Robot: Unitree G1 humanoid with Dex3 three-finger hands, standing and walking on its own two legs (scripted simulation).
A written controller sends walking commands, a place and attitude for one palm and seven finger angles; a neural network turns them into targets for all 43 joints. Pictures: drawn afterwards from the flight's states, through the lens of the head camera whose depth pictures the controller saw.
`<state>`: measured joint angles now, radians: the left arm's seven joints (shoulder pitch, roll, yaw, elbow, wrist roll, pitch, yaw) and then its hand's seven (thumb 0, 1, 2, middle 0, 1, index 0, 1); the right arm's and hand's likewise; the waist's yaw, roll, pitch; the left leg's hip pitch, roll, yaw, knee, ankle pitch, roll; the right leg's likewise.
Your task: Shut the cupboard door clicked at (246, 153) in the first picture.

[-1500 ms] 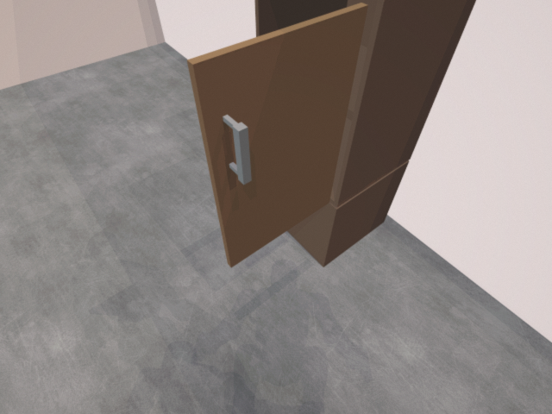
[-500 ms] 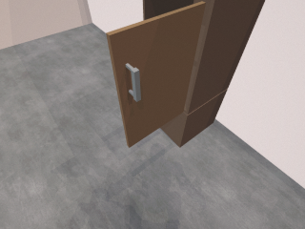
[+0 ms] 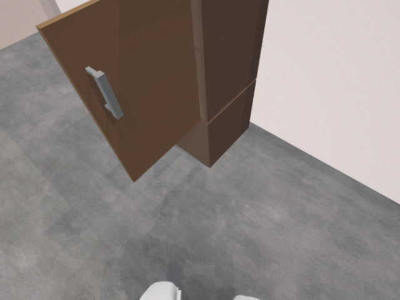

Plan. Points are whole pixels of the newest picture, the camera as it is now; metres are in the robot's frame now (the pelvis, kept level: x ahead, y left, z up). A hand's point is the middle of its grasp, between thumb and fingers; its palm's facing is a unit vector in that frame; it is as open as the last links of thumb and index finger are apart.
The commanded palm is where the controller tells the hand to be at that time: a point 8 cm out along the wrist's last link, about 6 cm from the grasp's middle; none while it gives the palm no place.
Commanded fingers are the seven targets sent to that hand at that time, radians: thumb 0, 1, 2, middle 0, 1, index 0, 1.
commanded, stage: walk to a spot facing it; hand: left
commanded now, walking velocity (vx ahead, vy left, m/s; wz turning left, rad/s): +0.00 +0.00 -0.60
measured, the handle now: (104, 93) +0.53 +0.27 +0.09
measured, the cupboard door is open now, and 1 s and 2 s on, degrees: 91 91 91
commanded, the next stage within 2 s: none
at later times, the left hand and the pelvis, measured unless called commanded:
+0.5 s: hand out of the picture +0.09 +0.22 -0.16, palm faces -0.19 -0.95 -0.25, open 7.4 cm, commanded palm none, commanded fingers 0.00 0.90 0.90 -0.20 -0.30 -0.20 -0.30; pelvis +0.02 +0.02 +0.02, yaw -17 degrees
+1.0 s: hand (171, 237) +0.27 +0.11 -0.16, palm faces -0.59 -0.76 -0.27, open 7.4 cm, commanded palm none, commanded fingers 0.00 0.90 0.90 -0.20 -0.30 -0.20 -0.30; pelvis +0.03 +0.01 -0.01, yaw -37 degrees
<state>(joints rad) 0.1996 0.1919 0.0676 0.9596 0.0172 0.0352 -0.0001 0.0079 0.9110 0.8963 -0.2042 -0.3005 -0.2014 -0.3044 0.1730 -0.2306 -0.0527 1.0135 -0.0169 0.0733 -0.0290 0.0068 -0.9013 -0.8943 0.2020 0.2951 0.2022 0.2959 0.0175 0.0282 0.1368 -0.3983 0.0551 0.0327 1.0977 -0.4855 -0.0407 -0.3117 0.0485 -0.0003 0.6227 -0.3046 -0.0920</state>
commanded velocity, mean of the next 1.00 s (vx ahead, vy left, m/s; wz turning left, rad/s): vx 0.00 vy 0.00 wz -0.60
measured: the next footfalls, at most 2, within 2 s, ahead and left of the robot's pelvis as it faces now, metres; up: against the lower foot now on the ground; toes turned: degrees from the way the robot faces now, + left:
left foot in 0.56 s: +0.09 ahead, +0.15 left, +0.00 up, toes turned -23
right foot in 0.94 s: +0.00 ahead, -0.10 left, +0.00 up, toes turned -38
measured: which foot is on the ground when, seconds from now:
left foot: up 0.00-0.54, down 0.56-0.94, up 0.96-1.00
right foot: down 0.00-0.54, up 0.56-0.92, down 0.94-1.00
